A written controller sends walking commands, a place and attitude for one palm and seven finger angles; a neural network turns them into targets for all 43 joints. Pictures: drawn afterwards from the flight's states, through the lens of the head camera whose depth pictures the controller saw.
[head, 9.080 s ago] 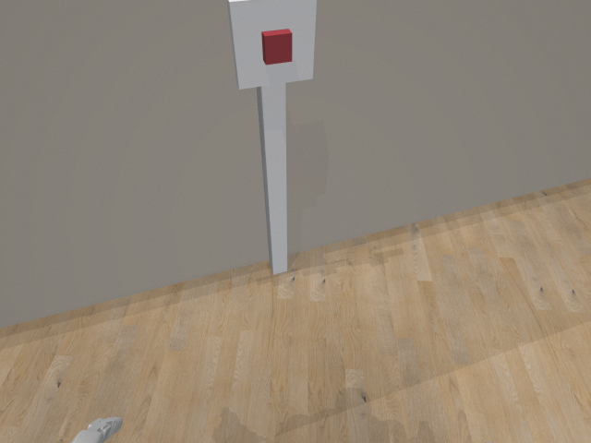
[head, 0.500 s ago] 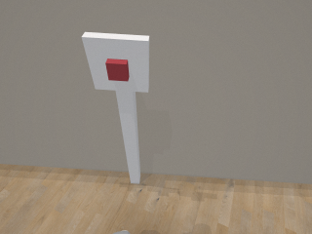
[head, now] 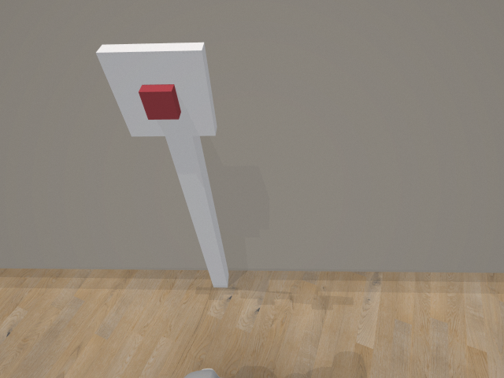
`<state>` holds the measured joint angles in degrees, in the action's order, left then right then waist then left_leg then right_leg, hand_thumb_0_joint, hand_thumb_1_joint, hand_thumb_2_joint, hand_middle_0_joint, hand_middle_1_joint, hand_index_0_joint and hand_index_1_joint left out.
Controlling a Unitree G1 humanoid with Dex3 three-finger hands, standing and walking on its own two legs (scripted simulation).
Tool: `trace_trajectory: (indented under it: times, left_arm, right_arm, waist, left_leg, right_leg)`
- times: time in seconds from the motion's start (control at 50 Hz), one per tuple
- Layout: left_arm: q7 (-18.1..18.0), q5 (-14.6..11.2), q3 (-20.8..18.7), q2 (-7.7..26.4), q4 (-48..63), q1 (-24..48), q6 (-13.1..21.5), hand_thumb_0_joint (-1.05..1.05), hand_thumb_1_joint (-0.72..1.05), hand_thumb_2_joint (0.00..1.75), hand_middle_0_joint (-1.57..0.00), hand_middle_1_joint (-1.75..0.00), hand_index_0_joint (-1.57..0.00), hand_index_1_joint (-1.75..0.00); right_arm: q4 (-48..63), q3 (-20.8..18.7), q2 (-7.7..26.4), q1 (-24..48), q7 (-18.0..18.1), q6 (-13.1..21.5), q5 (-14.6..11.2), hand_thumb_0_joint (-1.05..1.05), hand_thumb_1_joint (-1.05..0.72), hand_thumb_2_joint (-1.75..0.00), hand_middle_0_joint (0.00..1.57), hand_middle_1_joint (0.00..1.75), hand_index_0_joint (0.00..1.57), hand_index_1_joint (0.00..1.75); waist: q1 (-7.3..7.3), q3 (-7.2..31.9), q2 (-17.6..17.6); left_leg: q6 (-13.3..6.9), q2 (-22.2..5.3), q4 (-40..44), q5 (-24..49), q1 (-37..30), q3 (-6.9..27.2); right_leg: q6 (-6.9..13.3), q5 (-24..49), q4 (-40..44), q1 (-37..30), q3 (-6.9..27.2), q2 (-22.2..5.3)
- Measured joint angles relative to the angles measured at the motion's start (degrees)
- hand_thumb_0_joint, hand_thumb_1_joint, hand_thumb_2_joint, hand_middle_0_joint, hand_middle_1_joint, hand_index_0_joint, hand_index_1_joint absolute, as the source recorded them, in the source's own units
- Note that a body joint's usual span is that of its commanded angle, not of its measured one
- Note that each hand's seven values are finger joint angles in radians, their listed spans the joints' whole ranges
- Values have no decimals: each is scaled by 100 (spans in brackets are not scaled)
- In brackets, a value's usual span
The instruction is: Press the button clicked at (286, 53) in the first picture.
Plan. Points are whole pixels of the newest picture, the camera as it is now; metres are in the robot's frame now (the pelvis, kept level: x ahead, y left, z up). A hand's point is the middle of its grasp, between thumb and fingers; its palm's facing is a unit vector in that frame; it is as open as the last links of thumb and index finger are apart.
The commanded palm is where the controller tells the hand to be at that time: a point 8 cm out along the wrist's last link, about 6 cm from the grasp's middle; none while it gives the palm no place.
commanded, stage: come to a stop and stand still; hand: left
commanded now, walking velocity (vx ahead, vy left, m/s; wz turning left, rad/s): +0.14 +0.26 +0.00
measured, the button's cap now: (161, 101) +0.53 +0.20 +0.17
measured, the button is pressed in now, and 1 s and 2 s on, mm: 0 0 0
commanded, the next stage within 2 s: look again from close up in 0.88 s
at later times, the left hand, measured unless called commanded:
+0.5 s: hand out of the picture -0.04 +0.23 -0.17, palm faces +0.09 -0.98 -0.20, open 7.4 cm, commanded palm none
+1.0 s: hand out of the picture -0.01 +0.23 -0.16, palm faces +0.01 -0.98 -0.18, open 7.4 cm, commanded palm none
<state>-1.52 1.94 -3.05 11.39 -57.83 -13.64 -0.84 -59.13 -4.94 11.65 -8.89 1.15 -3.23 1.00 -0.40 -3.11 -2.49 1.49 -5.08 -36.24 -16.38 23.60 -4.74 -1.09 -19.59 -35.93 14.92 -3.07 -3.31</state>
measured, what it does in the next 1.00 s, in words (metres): steps on the spot: left foot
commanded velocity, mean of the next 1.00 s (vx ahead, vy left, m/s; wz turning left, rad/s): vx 0.02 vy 0.04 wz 0.00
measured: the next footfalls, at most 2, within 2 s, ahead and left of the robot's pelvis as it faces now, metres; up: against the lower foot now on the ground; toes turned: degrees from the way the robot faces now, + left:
left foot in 0.40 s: +0.05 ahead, +0.14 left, +0.00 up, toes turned +5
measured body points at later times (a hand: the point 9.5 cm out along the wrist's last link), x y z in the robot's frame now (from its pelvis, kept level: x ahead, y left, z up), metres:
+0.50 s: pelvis -0.02 +0.04 +0.01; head -0.01 +0.06 +0.46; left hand -0.05 +0.28 -0.15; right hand +0.01 -0.19 -0.14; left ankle -0.04 +0.15 -0.72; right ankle -0.01 -0.11 -0.71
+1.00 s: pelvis -0.01 +0.06 +0.02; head +0.00 +0.07 +0.47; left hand -0.01 +0.28 -0.14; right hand -0.04 -0.15 -0.14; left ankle -0.04 +0.15 -0.72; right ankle -0.02 -0.08 -0.72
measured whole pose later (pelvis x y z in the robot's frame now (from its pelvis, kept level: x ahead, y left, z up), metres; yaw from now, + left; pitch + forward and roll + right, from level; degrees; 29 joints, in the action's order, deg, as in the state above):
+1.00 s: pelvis -0.01 +0.06 +0.02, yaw +0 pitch -1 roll +0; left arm -2.4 1.0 0.2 8.3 -66.0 -14.7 0.3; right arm -66.3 0.0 6.8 -17.5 1.9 0.8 0.3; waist 0.2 -1.8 0.2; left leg -2.2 0.6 -23.2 -15.1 7.4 -5.0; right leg -1.9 -12.9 -23.1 9.2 -3.4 -3.1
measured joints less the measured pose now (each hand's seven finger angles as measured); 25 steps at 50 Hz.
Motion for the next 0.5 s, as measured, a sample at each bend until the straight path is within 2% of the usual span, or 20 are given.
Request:
trace_trajectory:
  times: [0.02, 0.06, 0.14, 0.22, 0.28, 0.34, 0.4, 0.44, 0.5]
  left_arm:
    - [10, 9, 54, -65, -19, -48, -18, 0, 91, 90, -20, -30, -19, -30]
    - [22, 13, 114, -187, -51, -191, -23, 0, 91, 90, -20, -30, -19, -30]
    - [60, -20, 191, -368, -125, -329, 17, 0, 90, 90, -20, -30, -20, -30]
    - [24, -19, 167, -385, -127, -312, 68, 1, 92, 90, -21, -30, -20, -30]
    - [12, -2, 136, -360, -109, -306, 113, 1, 92, 90, -21, -30, -20, -30]
    - [9, 26, 106, -309, -156, -318, 116, 1, 91, 90, -21, -30, -20, -30]
    - [6, -23, 89, -253, -271, -380, 52, 1, 91, 90, -21, -30, -20, -30]
    - [5, -70, 74, -159, -414, -359, -51, 1, 91, 90, -21, -30, -20, -30]
    - [6, -51, 71, -73, -572, -405, -146, 1, 91, 90, -20, -30, -20, -30]
  right_arm:
    - [-31, -14, 53, -94, -33, -59, 0, 0, -91, -90, 20, 30, 20, 30]
    - [-100, -16, 112, -255, -86, -139, 20, 1, -91, -90, 19, 30, 20, 30]
    - [-153, 12, 149, -501, -164, -56, 43, 1, -91, -90, 19, 30, 20, 29]
    - [-208, 33, 142, -777, -174, -24, 52, 1, -91, -90, 19, 30, 20, 29]
    - [-268, 57, 124, -883, -157, -56, 45, 1, -91, -90, 19, 30, 20, 29]
    - [-277, 98, 71, -858, -126, -26, 12, 1, -91, -90, 19, 30, 20, 29]
    - [-206, 166, 25, -807, -84, 143, -29, 1, -91, -90, 19, 30, 20, 29]
    - [-233, 198, -115, -712, -34, 230, -24, 1, -91, -90, 19, 30, 20, 29]
    - [-231, 291, -331, -650, -2, 267, -2, 1, -91, -90, 19, 30, 20, 30]
  waist:
    - [5, 79, -62]
    - [-40, 262, -65]
    - [-11, 367, 5]
    - [-15, 313, 49]
    - [-89, 238, 89]
    - [-173, 154, 172]
    - [-182, 131, 177]
    - [-156, 92, 344]
    - [-164, 191, 475]
  left_leg:
    - [1, 71, -237, -367, 51, 136]
    - [-5, 233, -751, -586, 116, 279]
    - [44, 378, -1473, -191, 87, 349]
    - [146, 390, -1642, -132, -76, 364]
    - [168, 364, -1338, -374, -282, 321]
    - [132, 356, -516, -632, -623, 252]
    - [64, 308, 780, -27, -1167, 243]
    - [-91, 413, 744, 26, -1186, 195]
    - [-247, 468, 830, -46, -1317, 70]
  right_leg:
    - [37, 28, 20, -27, -25, 15]
    - [80, 163, 247, -91, 38, 3]
    - [93, 580, 869, -250, 137, -21]
    - [89, 763, 1144, -286, 32, -53]
    - [49, 797, 1167, -246, -49, -110]
    - [-31, 795, 1095, -167, -70, -190]
    - [-168, 676, 781, 4, -83, -191]
    - [-163, 371, 453, 104, 1, -280]
    - [-86, -111, 112, 152, 16, -227]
